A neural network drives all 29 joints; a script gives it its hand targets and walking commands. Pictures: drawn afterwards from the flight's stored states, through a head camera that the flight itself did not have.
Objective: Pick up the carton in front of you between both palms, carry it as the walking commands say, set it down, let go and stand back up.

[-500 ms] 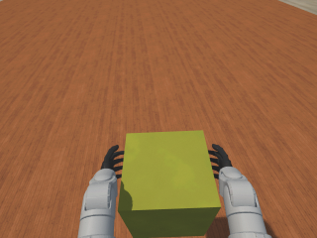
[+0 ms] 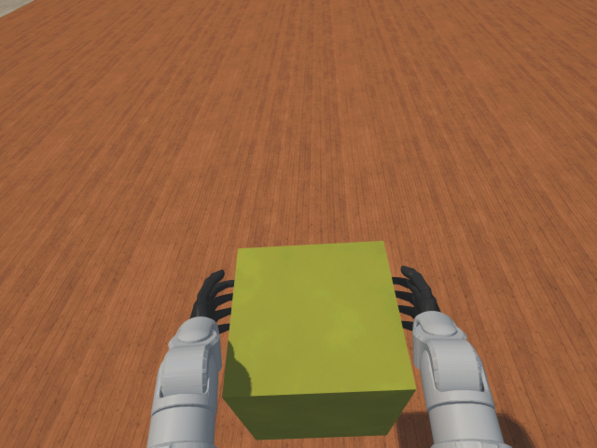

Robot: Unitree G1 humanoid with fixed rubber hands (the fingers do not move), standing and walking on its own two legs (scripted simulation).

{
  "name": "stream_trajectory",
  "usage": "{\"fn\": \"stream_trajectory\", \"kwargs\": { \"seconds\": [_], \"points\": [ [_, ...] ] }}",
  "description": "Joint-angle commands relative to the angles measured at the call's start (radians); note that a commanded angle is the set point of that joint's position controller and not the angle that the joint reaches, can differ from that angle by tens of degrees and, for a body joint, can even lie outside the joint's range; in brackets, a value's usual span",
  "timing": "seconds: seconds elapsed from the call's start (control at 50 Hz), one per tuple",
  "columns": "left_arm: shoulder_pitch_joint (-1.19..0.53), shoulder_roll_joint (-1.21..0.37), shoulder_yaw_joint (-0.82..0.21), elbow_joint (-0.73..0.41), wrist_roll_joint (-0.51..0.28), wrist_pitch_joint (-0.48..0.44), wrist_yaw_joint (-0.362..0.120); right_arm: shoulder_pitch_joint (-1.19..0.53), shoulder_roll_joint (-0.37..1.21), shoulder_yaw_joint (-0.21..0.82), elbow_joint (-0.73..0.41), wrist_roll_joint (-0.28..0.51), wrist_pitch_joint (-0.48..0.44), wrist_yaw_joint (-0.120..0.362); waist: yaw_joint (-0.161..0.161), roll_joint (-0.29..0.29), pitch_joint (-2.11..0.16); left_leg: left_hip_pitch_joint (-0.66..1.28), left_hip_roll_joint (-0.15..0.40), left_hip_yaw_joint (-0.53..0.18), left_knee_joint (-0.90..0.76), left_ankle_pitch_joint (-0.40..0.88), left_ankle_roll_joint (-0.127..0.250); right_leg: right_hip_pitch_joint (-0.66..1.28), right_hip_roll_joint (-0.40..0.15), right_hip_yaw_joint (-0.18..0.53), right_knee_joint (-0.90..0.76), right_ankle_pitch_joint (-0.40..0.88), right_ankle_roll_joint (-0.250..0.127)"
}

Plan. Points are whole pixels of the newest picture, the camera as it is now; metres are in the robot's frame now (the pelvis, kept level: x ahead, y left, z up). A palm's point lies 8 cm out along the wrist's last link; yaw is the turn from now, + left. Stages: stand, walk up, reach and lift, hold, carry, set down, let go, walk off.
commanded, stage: hold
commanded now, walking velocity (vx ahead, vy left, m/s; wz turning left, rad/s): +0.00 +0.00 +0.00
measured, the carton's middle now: (316, 346) +0.28 +0.00 -0.05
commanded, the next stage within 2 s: set down in 0.20 s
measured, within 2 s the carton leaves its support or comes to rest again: neither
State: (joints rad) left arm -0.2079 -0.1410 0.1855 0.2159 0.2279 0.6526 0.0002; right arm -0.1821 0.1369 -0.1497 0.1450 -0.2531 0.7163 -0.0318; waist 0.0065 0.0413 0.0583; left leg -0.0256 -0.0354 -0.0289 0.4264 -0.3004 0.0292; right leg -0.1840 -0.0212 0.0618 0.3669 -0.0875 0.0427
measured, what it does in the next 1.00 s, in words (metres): lowers itself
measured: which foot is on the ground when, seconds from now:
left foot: down 0.00-1.00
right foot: down 0.00-1.00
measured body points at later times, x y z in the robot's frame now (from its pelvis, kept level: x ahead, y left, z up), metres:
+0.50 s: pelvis -0.01 -0.06 -0.01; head +0.00 -0.08 +0.44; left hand +0.32 +0.12 +0.01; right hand +0.33 -0.18 +0.00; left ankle -0.04 +0.10 -0.74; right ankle +0.08 -0.15 -0.74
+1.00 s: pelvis -0.05 -0.03 -0.12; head +0.16 -0.05 +0.27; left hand +0.38 +0.11 -0.19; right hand +0.36 -0.19 -0.21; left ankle -0.03 +0.10 -0.74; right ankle +0.08 -0.15 -0.74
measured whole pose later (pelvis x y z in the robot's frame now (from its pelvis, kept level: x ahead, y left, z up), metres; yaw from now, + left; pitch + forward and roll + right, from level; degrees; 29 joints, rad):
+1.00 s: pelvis -0.05 -0.03 -0.12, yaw +5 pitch +34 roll +2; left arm -0.67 -0.13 0.40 0.59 0.19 0.18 0.04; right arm -0.60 0.09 -0.40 0.49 -0.24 0.22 -0.02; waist -0.05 0.07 -0.13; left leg -1.31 -0.12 -0.09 1.21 -0.50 -0.02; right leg -1.44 0.03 0.11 1.12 -0.27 0.05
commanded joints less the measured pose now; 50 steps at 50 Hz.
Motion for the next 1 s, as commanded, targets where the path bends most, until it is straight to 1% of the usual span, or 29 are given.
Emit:
{"fn": "stream_trajectory", "kwargs": {
  "seconds": [0.0, 0.06, 0.2, 0.26, 0.32, 0.38, 0.42, 0.44, 0.48, 0.52, 0.54, 0.6, 0.64, 0.7, 0.74, 0.8, 0.84, 0.88, 0.92, 0.98],
  "points": [
    [-0.455, -0.909, -0.551, -0.026, -0.221, -0.024, -0.225, -0.434, 0.892, 0.526, -0.064, 0.223, -0.055, 0.23, -0.048, 0.001, -0.239, -0.193, -0.011, -0.089, -0.13, 0.284, -0.036, 0.301, 0.147, -0.015, 0.028, 0.098, -0.044],
    [-0.469, -0.917, -0.542, -0.002, -0.222, -0.026, -0.239, -0.444, 0.91, 0.522, -0.033, 0.219, -0.054, 0.235, -0.044, -0.005, -0.223, -0.276, -0.019, -0.08, -0.147, 0.187, -0.026, 0.366, 0.138, -0.013, 0.024, 0.082, -0.042],
    [-0.465, -0.937, -0.498, 0.027, -0.201, -0.03, -0.247, -0.502, 0.939, 0.555, -0.034, 0.242, -0.052, 0.254, -0.007, -0.04, -0.25, -0.336, -0.039, -0.07, -0.15, 0.098, 0.001, 0.452, 0.105, 0.006, 0.008, 0.07, -0.03],
    [-0.519, -0.9, -0.444, 0.073, -0.166, -0.046, -0.26, -0.562, 0.974, 0.539, 0.012, 0.244, -0.055, 0.255, 0.019, -0.058, -0.236, -0.369, -0.046, -0.061, -0.139, 0.013, 0.021, 0.453, 0.089, 0.022, 0.003, -0.009, -0.022],
    [-0.622, -0.876, -0.363, 0.171, -0.118, -0.083, -0.287, -0.636, 1.002, 0.461, 0.121, 0.216, -0.076, 0.253, 0.02, -0.063, -0.22, -0.419, -0.046, -0.057, -0.101, -0.061, 0.036, 0.422, 0.077, 0.047, 0.004, -0.147, -0.019],
    [-0.736, -0.842, -0.257, 0.288, -0.055, -0.133, -0.308, -0.706, 1.003, 0.331, 0.258, 0.157, -0.112, 0.24, 0.0, -0.068, -0.208, -0.475, -0.046, -0.056, -0.037, -0.098, 0.04, 0.368, 0.067, 0.071, 0.021, -0.238, -0.016],
    [-0.781, -0.803, -0.165, 0.364, 0.001, -0.164, -0.307, -0.739, 0.962, 0.225, 0.333, 0.103, -0.138, 0.219, -0.015, -0.069, -0.196, -0.521, -0.048, -0.058, 0.012, -0.107, 0.038, 0.321, 0.062, 0.079, 0.04, -0.268, -0.016],
    [-0.79, -0.783, -0.12, 0.398, 0.03, -0.178, -0.299, -0.748, 0.93, 0.174, 0.362, 0.074, -0.152, 0.207, -0.022, -0.064, -0.189, -0.546, -0.049, -0.06, 0.035, -0.107, 0.037, 0.292, 0.062, 0.08, 0.055, -0.27, -0.016],
    [-0.789, -0.738, -0.04, 0.455, 0.085, -0.21, -0.278, -0.755, 0.849, 0.085, 0.396, 0.018, -0.188, 0.184, -0.031, -0.05, -0.185, -0.615, -0.052, -0.063, 0.078, -0.096, 0.034, 0.228, 0.066, 0.074, 0.099, -0.233, -0.02],
    [-0.761, -0.687, 0.019, 0.497, 0.122, -0.249, -0.255, -0.74, 0.767, 0.023, 0.413, -0.026, -0.234, 0.168, -0.032, -0.04, -0.204, -0.687, -0.059, -0.059, 0.116, -0.072, 0.029, 0.162, 0.077, 0.06, 0.156, -0.155, -0.022],
    [-0.749, -0.669, 0.032, 0.508, 0.129, -0.273, -0.245, -0.729, 0.737, 0.01, 0.418, -0.04, -0.262, 0.163, -0.032, -0.038, -0.225, -0.725, -0.064, -0.056, 0.136, -0.059, 0.025, 0.136, 0.083, 0.052, 0.187, -0.105, -0.023],
    [-0.745, -0.669, 0.013, 0.511, 0.112, -0.36, -0.229, -0.736, 0.716, 0.033, 0.419, -0.047, -0.363, 0.156, -0.03, -0.032, -0.332, -0.829, -0.081, -0.044, 0.2, -0.021, 0.008, 0.076, 0.1, 0.037, 0.283, 0.031, -0.027],
    [-0.772, -0.699, -0.034, 0.497, 0.082, -0.422, -0.225, -0.771, 0.74, 0.08, 0.418, -0.033, -0.435, 0.156, -0.029, -0.032, -0.432, -0.897, -0.095, -0.037, 0.251, -0.005, -0.006, 0.038, 0.108, 0.028, 0.352, 0.093, -0.029],
    [-0.834, -0.758, -0.136, 0.479, 0.027, -0.504, -0.217, -0.843, 0.785, 0.176, 0.412, 0.0, -0.525, 0.156, -0.03, -0.033, -0.627, -1.002, -0.114, -0.022, 0.34, 0.016, -0.031, -0.005, 0.115, 0.017, 0.467, 0.167, -0.031],
    [-0.873, -0.806, -0.213, 0.456, -0.01, -0.536, -0.211, -0.885, 0.816, 0.246, 0.391, 0.026, -0.562, 0.158, -0.038, -0.035, -0.771, -1.06, -0.125, -0.012, 0.397, 0.03, -0.047, -0.022, 0.118, 0.009, 0.54, 0.209, -0.03],
    [-0.917, -0.863, -0.322, 0.399, -0.068, -0.547, -0.193, -0.931, 0.839, 0.332, 0.34, 0.066, -0.58, 0.163, -0.056, -0.031, -0.982, -1.106, -0.134, -0.003, 0.479, 0.069, -0.067, -0.084, 0.127, -0.012, 0.637, 0.25, -0.028],
    [-0.93, -0.884, -0.367, 0.378, -0.095, -0.535, -0.182, -0.946, 0.838, 0.363, 0.321, 0.083, -0.573, 0.173, -0.07, -0.028, -1.073, -1.132, -0.139, -0.001, 0.529, 0.083, -0.075, -0.166, 0.133, -0.029, 0.69, 0.241, -0.027],
    [-0.93, -0.911, -0.391, 0.379, -0.11, -0.515, -0.17, -0.948, 0.837, 0.376, 0.324, 0.094, -0.556, 0.187, -0.081, -0.021, -1.099, -1.152, -0.142, 0.002, 0.565, 0.067, -0.078, -0.277, 0.141, -0.046, 0.725, 0.185, -0.027],
    [-0.928, -0.928, -0.388, 0.399, -0.112, -0.493, -0.164, -0.949, 0.831, 0.368, 0.343, 0.099, -0.534, 0.204, -0.088, -0.015, -1.077, -1.184, -0.144, 0.003, 0.59, 0.028, -0.077, -0.393, 0.147, -0.063, 0.752, 0.114, -0.027],
    [-0.944, -0.93, -0.357, 0.438, -0.107, -0.465, -0.16, -0.962, 0.821, 0.336, 0.385, 0.095, -0.506, 0.225, -0.094, -0.013, -1.022, -1.258, -0.145, 0.004, 0.622, -0.034, -0.076, -0.529, 0.15, -0.077, 0.788, 0.037, -0.028]
  ]
}}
